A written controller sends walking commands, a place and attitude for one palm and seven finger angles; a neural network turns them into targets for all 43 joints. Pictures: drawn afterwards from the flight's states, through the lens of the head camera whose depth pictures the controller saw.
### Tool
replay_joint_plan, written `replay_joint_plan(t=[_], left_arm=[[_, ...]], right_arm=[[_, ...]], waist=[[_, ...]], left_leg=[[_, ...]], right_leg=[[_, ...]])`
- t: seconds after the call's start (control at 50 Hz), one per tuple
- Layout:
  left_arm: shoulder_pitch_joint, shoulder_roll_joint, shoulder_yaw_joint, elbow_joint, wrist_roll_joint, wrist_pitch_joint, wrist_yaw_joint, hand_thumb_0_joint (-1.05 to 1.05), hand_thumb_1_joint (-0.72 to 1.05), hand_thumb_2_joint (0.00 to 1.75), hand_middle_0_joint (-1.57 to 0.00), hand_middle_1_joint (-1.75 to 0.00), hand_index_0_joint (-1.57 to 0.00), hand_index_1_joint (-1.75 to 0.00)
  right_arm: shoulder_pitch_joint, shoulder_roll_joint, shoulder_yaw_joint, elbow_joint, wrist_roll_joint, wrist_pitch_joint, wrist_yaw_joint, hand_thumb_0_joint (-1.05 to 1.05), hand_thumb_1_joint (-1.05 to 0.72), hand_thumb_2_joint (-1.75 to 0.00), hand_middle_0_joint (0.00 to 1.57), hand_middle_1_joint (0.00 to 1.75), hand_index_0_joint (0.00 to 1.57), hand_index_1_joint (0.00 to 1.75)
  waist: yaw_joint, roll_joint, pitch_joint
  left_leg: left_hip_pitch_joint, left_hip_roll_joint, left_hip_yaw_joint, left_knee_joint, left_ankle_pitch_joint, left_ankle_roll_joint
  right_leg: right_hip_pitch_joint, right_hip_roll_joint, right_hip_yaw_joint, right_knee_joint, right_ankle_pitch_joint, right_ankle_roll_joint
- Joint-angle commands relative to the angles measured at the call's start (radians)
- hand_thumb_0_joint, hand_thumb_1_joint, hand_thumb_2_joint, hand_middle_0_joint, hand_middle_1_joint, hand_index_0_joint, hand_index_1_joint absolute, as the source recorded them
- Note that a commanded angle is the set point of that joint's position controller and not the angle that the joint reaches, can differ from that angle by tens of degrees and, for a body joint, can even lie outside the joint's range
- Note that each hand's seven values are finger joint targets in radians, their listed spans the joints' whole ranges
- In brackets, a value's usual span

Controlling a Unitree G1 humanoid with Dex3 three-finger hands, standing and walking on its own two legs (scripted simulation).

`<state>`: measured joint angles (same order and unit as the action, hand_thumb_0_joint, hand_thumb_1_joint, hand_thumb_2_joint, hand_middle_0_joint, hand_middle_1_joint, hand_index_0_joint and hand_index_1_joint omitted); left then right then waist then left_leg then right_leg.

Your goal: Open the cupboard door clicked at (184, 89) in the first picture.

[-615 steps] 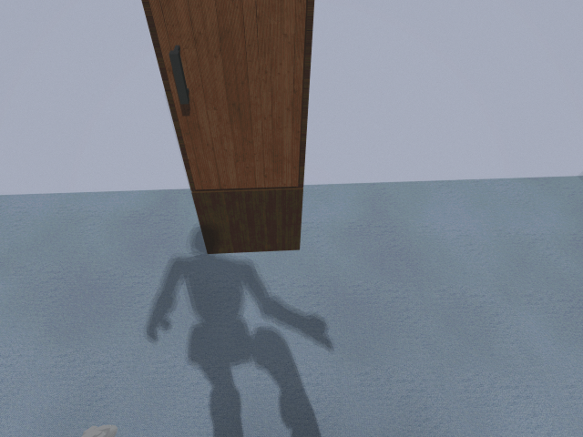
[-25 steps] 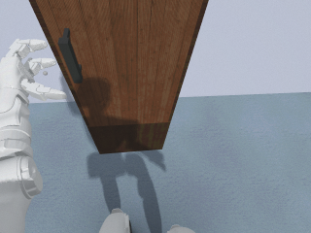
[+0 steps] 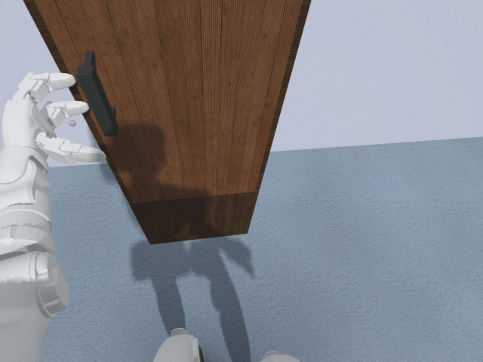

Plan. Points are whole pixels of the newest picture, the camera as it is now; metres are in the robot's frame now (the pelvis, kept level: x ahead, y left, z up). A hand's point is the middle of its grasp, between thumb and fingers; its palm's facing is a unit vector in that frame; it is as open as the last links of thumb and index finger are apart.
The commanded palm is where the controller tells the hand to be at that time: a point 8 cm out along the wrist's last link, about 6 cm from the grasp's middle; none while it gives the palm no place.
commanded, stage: slide the fingers in behind the handle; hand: left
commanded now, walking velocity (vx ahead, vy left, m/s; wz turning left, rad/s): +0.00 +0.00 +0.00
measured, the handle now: (100, 95) +0.53 +0.21 +0.11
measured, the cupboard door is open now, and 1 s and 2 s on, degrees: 0 0 0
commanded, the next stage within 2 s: close the thumb around the handle in 1.24 s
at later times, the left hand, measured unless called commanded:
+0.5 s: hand (97, 121) +0.48 +0.21 +0.10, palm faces +0.12 -0.99 +0.02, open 14.0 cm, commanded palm +0.45 +0.25 +0.10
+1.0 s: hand (116, 118) +0.48 +0.18 +0.10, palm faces +0.13 -0.99 +0.00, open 14.0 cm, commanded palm +0.45 +0.22 +0.10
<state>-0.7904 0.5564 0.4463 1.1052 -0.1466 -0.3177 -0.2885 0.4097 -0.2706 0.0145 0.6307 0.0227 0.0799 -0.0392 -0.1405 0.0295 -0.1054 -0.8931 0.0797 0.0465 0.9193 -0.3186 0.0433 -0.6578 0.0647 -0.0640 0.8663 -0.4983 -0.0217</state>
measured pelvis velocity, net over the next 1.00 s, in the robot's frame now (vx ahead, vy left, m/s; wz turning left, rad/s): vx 0.00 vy -0.02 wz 0.02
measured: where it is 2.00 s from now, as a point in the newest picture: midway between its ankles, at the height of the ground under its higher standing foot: outside the picture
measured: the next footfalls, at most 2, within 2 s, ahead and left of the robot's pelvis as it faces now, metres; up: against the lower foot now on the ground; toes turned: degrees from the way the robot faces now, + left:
none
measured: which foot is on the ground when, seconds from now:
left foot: down 0.00-1.00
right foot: down 0.00-1.00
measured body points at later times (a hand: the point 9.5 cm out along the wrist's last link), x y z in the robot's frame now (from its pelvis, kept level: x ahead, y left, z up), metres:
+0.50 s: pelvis +0.00 +0.00 +0.00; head +0.08 +0.02 +0.44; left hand +0.47 +0.27 +0.10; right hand +0.03 -0.27 -0.11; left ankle +0.07 +0.09 -0.69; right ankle -0.05 -0.11 -0.69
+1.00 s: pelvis +0.00 -0.02 +0.00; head +0.08 -0.01 +0.44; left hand +0.47 +0.23 +0.11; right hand +0.02 -0.28 -0.12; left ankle +0.07 +0.09 -0.69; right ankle -0.05 -0.11 -0.69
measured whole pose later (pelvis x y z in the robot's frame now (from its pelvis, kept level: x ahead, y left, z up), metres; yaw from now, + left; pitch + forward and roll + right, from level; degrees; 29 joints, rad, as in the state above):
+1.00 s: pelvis +0.00 -0.02 +0.00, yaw +1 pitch +15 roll -3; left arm -0.83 0.42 0.35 1.11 -0.12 -0.35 -0.12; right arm 0.39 -0.26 0.00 0.65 0.01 0.06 0.00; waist -0.13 0.04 -0.10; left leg -0.88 0.07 0.03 0.92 -0.31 0.02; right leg -0.65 0.06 -0.07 0.90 -0.51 -0.04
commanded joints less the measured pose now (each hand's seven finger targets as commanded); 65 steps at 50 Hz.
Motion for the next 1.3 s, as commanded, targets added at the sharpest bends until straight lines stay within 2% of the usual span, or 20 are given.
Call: replay_joint_plan(t=[0.0, 0.06, 0.1, 0.12, 0.22, 0.34, 0.4, 0.46, 0.5, 0.54, 0.66, 0.78, 0.82, 0.9, 0.92, 1.02, 1.1, 1.16, 1.2, 1.28], left_arm=[[-0.439, 0.263, 0.021, -0.230, -0.017, -0.087, 0.016, 0.00, -0.50, 0.30, -0.30, -1.20, -0.30, -1.20], [-0.442, 0.215, -0.025, -0.161, -0.015, -0.049, 0.012, 0.00, -0.50, 0.30, -0.30, -1.20, -0.30, -1.20], [-0.475, 0.257, -0.002, -0.179, -0.005, -0.050, 0.019, 0.00, -0.50, 0.30, -0.30, -1.20, -0.30, -1.20], [-0.485, 0.189, -0.053, -0.195, -0.008, -0.050, 0.020, 0.00, -0.50, 0.30, -0.30, -1.20, -0.30, -1.20], [-0.518, 0.154, -0.052, -0.267, -0.019, -0.093, 0.052, 0.00, -0.50, 0.30, -0.30, -1.20, -0.30, -1.20], [-0.465, 0.178, -0.028, -0.174, 0.005, -0.052, 0.086, 0.00, -0.50, 0.30, -0.30, -1.20, -0.30, -1.20], [-0.480, 0.197, -0.015, -0.197, 0.017, -0.056, 0.104, 0.00, -0.50, 0.30, -0.30, -1.20, -0.30, -1.20], [-0.510, 0.134, -0.056, -0.247, 0.009, -0.081, 0.110, 0.00, -0.50, 0.30, -0.30, -1.20, -0.30, -1.20], [-0.513, 0.167, -0.026, -0.239, 0.011, -0.097, 0.116, 0.00, -0.50, 0.30, -0.30, -1.20, -0.30, -1.20], [-0.523, 0.122, -0.067, -0.234, 0.009, -0.094, 0.114, 0.00, -0.50, 0.30, -0.30, -1.20, -0.30, -1.20], [-0.463, 0.079, -0.080, -0.233, 0.005, -0.073, 0.125, 0.00, -0.50, 0.30, -0.30, -1.20, -0.30, -1.20], [-0.506, 0.116, -0.053, -0.213, 0.012, -0.068, 0.158, 0.00, -0.50, 0.30, -0.30, -1.20, -0.30, -1.20], [-0.518, 0.102, -0.063, -0.253, 0.022, -0.088, 0.168, 0.00, -0.50, 0.30, -0.30, -1.20, -0.30, -1.20], [-0.499, 0.113, -0.061, -0.225, 0.034, -0.110, 0.173, 0.00, -0.50, 0.30, -0.30, -1.20, -0.30, -1.20], [-0.516, 0.072, -0.096, -0.230, 0.032, -0.108, 0.167, 0.00, -0.50, 0.30, -0.30, -1.20, -0.30, -1.20], [-0.530, 0.052, -0.114, -0.199, 0.018, -0.084, 0.156, 0.00, -0.50, 0.30, -0.30, -1.20, -0.30, -1.20], [-0.521, 0.107, -0.072, -0.195, 0.015, -0.083, 0.155, 0.00, -0.50, 0.30, -0.30, -1.20, -0.30, -1.20], [-0.509, 0.064, -0.102, -0.208, 0.009, -0.083, 0.146, 0.00, -0.50, 0.30, -0.30, -1.20, -0.30, -1.20], [-0.498, 0.120, -0.056, -0.212, 0.010, -0.091, 0.146, 0.00, -0.50, 0.30, -0.30, -1.20, -0.30, -1.20], [-0.483, 0.123, -0.052, -0.228, 0.006, -0.092, 0.136, 0.00, -0.50, 0.30, -0.30, -1.20, -0.30, -1.20]], right_arm=[[0.105, -0.185, -0.064, -0.059, -0.001, -0.024, -0.005, 0.00, -0.90, -0.90, 0.20, 0.30, 0.20, 0.30], [0.101, -0.186, -0.063, -0.059, 0.001, -0.023, -0.005, 0.00, -0.90, -0.90, 0.20, 0.30, 0.20, 0.30], [0.106, -0.192, -0.063, -0.059, -0.002, -0.025, -0.008, 0.00, -0.90, -0.90, 0.20, 0.30, 0.20, 0.30], [0.099, -0.182, -0.063, -0.062, -0.001, -0.025, -0.006, 0.00, -0.90, -0.90, 0.20, 0.30, 0.20, 0.30], [0.097, -0.177, -0.068, -0.052, -0.009, -0.041, 0.001, 0.00, -0.90, -0.90, 0.20, 0.30, 0.20, 0.30], [0.098, -0.180, -0.063, -0.054, -0.009, -0.032, 0.008, 0.00, -0.90, -0.90, 0.20, 0.30, 0.20, 0.30], [0.098, -0.178, -0.062, -0.063, -0.011, -0.031, 0.009, 0.00, -0.90, -0.90, 0.20, 0.30, 0.20, 0.30], [0.092, -0.168, -0.065, -0.066, -0.012, -0.037, 0.013, 0.00, -0.90, -0.90, 0.20, 0.30, 0.20, 0.30], [0.097, -0.172, -0.067, -0.055, -0.013, -0.038, 0.012, 0.00, -0.90, -0.90, 0.20, 0.30, 0.20, 0.30], [0.098, -0.167, -0.066, -0.050, -0.011, -0.038, 0.013, 0.00, -0.90, -0.90, 0.20, 0.30, 0.20, 0.30], [0.097, -0.162, -0.071, -0.053, -0.012, -0.037, 0.021, 0.00, -0.90, -0.90, 0.20, 0.30, 0.20, 0.30], [0.107, -0.165, -0.065, -0.047, -0.015, -0.038, 0.020, 0.00, -0.90, -0.90, 0.20, 0.30, 0.20, 0.30], [0.100, -0.156, -0.068, -0.051, -0.015, -0.042, 0.024, 0.00, -0.90, -0.90, 0.20, 0.30, 0.20, 0.30], [0.100, -0.159, -0.066, -0.045, -0.016, -0.042, 0.026, 0.00, -0.90, -0.90, 0.20, 0.30, 0.20, 0.30], [0.094, -0.154, -0.067, -0.046, -0.014, -0.044, 0.027, 0.00, -0.90, -0.90, 0.20, 0.30, 0.20, 0.30], [0.098, -0.159, -0.069, -0.041, -0.011, -0.044, 0.023, 0.00, -0.90, -0.90, 0.20, 0.30, 0.20, 0.30], [0.104, -0.166, -0.067, -0.037, -0.011, -0.045, 0.021, 0.00, -0.90, -0.90, 0.20, 0.30, 0.20, 0.30], [0.097, -0.158, -0.068, -0.040, -0.009, -0.044, 0.024, 0.00, -0.90, -0.90, 0.20, 0.30, 0.20, 0.30], [0.099, -0.162, -0.068, -0.042, -0.010, -0.043, 0.023, 0.00, -0.90, -0.90, 0.20, 0.30, 0.20, 0.30], [0.097, -0.158, -0.067, -0.047, -0.009, -0.040, 0.023, 0.00, -0.90, -0.90, 0.20, 0.30, 0.20, 0.30]], waist=[[0.006, 0.118, -0.389], [-0.009, 0.096, -0.323], [-0.001, 0.113, -0.361], [-0.013, 0.126, -0.365], [-0.004, 0.140, -0.442], [0.008, 0.088, -0.368], [0.011, 0.089, -0.384], [0.001, 0.110, -0.399], [0.001, 0.099, -0.423], [-0.012, 0.100, -0.396], [0.007, 0.108, -0.404], [-0.004, 0.033, -0.350], [0.005, 0.090, -0.393], [0.002, 0.077, -0.386], [-0.010, 0.090, -0.378], [-0.019, 0.065, -0.371], [-0.008, 0.039, -0.394], [-0.013, 0.046, -0.388], [0.003, 0.041, -0.411], [0.009, 0.066, -0.401]], left_leg=[[0.591, -0.028, -0.116, -0.057, 0.272, 0.004], [0.545, -0.033, -0.114, -0.070, 0.195, 0.006], [0.564, -0.031, -0.119, -0.068, 0.215, 0.005], [0.590, -0.031, -0.123, -0.068, 0.221, 0.003], [0.667, -0.025, -0.141, -0.057, 0.267, -0.004], [0.564, -0.033, -0.123, -0.063, 0.222, -0.001], [0.564, -0.035, -0.117, -0.059, 0.232, 0.002], [0.594, -0.036, -0.118, -0.057, 0.238, -0.001], [0.594, -0.034, -0.118, -0.049, 0.245, 0.000], [0.587, -0.035, -0.117, -0.053, 0.236, 0.000], [0.601, -0.038, -0.112, -0.056, 0.252, -0.002], [0.511, -0.049, -0.099, -0.059, 0.213, 0.009], [0.551, -0.049, -0.098, -0.055, 0.233, 0.004], [0.540, -0.047, -0.098, -0.048, 0.225, 0.003], [0.549, -0.048, -0.096, -0.048, 0.215, 0.003], [0.539, -0.050, -0.097, -0.052, 0.193, 0.006], [0.515, -0.054, -0.092, -0.048, 0.219, 0.011], [0.521, -0.057, -0.086, -0.043, 0.235, 0.012], [0.504, -0.060, -0.082, -0.041, 0.240, 0.013], [0.507, -0.063, -0.077, -0.036, 0.258, 0.014]], right_leg=[[-0.130, 0.026, 0.029, -0.119, 0.325, 0.006], [-0.151, 0.020, 0.030, -0.136, 0.270, 0.010], [-0.146, 0.015, 0.033, -0.128, 0.278, 0.008], [-0.162, 0.017, 0.028, -0.129, 0.276, 0.006], [-0.168, 0.023, 0.023, -0.116, 0.284, -0.001], [-0.143, 0.017, 0.025, -0.118, 0.283, 0.006], [-0.130, 0.016, 0.031, -0.115, 0.299, 0.007], [-0.134, 0.020, 0.031, -0.117, 0.300, 0.006], [-0.126, 0.021, 0.036, -0.112, 0.311, 0.007], [-0.135, 0.020, 0.036, -0.116, 0.311, 0.008], [-0.125, 0.022, 0.030, -0.120, 0.324, 0.005], [-0.084, 0.015, 0.047, -0.128, 0.341, 0.015], [-0.090, 0.015, 0.049, -0.119, 0.352, 0.013], [-0.099, 0.015, 0.052, -0.115, 0.346, 0.013], [-0.111, 0.015, 0.053, -0.121, 0.340, 0.015], [-0.113, 0.013, 0.054, -0.132, 0.327, 0.017], [-0.070, 0.010, 0.064, -0.128, 0.379, 0.020], [-0.068, 0.011, 0.064, -0.129, 0.405, 0.022], [-0.034, 0.008, 0.072, -0.124, 0.431, 0.024], [-0.026, 0.008, 0.074, -0.121, 0.459, 0.023]])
